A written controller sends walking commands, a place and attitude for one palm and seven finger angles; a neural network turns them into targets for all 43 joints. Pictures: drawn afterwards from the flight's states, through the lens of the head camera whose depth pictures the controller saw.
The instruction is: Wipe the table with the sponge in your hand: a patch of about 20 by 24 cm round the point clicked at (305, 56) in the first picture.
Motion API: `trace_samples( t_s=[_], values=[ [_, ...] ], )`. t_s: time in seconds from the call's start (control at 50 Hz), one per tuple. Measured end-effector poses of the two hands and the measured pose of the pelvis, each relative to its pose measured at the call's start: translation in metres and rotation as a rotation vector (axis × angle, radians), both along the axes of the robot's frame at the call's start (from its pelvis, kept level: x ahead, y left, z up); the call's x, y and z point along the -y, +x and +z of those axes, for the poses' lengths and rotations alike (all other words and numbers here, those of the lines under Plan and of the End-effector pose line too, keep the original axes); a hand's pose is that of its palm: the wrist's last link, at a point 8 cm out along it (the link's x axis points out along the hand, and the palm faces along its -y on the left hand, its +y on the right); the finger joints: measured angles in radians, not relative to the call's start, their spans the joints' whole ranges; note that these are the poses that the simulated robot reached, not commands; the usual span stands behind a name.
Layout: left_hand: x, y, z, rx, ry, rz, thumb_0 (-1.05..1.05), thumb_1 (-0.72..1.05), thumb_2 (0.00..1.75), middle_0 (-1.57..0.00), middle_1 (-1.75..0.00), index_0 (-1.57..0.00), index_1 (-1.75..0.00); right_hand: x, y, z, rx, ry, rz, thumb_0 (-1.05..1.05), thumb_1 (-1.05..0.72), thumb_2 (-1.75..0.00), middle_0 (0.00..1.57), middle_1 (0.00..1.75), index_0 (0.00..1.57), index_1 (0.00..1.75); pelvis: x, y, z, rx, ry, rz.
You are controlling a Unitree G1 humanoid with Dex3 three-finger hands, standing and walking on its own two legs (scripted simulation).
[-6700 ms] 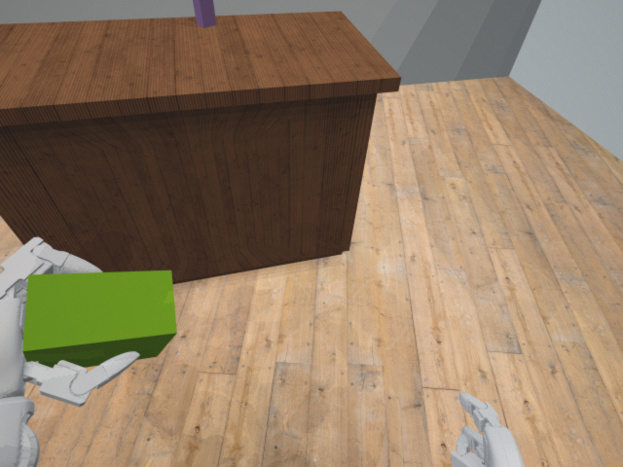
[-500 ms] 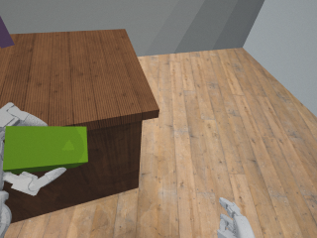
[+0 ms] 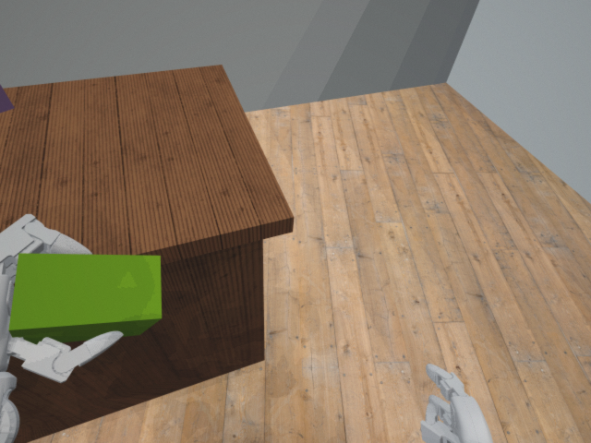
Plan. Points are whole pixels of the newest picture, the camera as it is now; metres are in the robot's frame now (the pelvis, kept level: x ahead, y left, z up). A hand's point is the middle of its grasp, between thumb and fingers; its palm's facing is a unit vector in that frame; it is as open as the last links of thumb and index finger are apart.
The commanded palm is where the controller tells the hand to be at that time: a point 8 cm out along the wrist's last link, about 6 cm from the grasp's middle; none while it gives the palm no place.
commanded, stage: look again from close up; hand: left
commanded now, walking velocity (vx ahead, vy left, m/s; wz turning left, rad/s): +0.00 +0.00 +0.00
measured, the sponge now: (109, 300) +0.22 +0.22 +0.14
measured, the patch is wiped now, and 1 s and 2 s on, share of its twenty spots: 0.00 0.00 0.00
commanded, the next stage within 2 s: shuffle to correct the standing spot in 0.40 s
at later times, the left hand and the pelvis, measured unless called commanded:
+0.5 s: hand (92, 298) +0.22 +0.23 +0.15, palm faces +0.38 -0.85 -0.36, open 10.5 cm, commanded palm +0.17 +0.26 +0.17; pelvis +0.01 -0.02 +0.00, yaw +0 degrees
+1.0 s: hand (117, 225) +0.30 +0.23 +0.16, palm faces +0.35 -0.87 -0.36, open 10.5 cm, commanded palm +0.22 +0.28 +0.17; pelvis +0.06 -0.01 -0.01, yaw +0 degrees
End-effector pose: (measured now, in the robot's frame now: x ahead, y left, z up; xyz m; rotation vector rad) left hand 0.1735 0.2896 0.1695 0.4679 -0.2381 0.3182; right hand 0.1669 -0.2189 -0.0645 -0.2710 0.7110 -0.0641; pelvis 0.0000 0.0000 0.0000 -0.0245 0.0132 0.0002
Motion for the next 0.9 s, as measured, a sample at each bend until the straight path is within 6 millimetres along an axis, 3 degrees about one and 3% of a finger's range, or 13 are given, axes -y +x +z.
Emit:
trace_samples(
  t_s=[0.1, 0.28, 0.7, 0.8, 0.9],
  values=[
    [-0.003, 0.001, -0.007, -0.027, -0.021, 0.036, -0.01, -0.52, 1.01, -0.68, -1.38, -0.68, -1.38, 0.003, -0.001, -0.003, -0.006, 0.006, -0.010, 0.01, -0.90, -0.90, 0.20, 0.30, 0.20, 0.30, 0.002, 0.002, 0.000, 0.005, 0.014, -0.004],
    [0.014, 0.001, -0.004, -0.018, -0.029, 0.019, -0.01, -0.52, 1.01, -0.68, -1.38, -0.68, -1.38, 0.010, 0.000, -0.006, -0.009, 0.016, -0.008, 0.01, -0.90, -0.90, 0.20, 0.30, 0.20, 0.30, 0.011, 0.003, 0.000, 0.001, 0.007, 0.003],
    [0.027, 0.010, -0.006, 0.012, -0.027, 0.004, -0.01, -0.52, 1.01, -0.68, -1.38, -0.68, -1.38, 0.035, 0.003, -0.008, -0.003, -0.003, -0.056, 0.01, -0.90, -0.90, 0.20, 0.30, 0.20, 0.30, 0.023, 0.014, -0.006, 0.014, 0.005, -0.009],
    [0.019, 0.023, -0.011, 0.066, -0.040, 0.016, -0.01, -0.52, 1.01, -0.68, -1.38, -0.68, -1.38, 0.037, 0.008, -0.019, -0.046, -0.023, -0.064, 0.01, -0.90, -0.90, 0.20, 0.30, 0.20, 0.30, 0.020, 0.033, -0.016, 0.026, -0.012, -0.008],
    [0.009, 0.055, -0.016, 0.131, -0.062, 0.025, -0.01, -0.52, 1.01, -0.68, -1.38, -0.68, -1.38, 0.030, 0.025, -0.027, -0.068, -0.035, -0.071, 0.01, -0.91, -0.90, 0.20, 0.30, 0.20, 0.30, 0.011, 0.051, -0.024, 0.055, 0.034, -0.021]
  ],
)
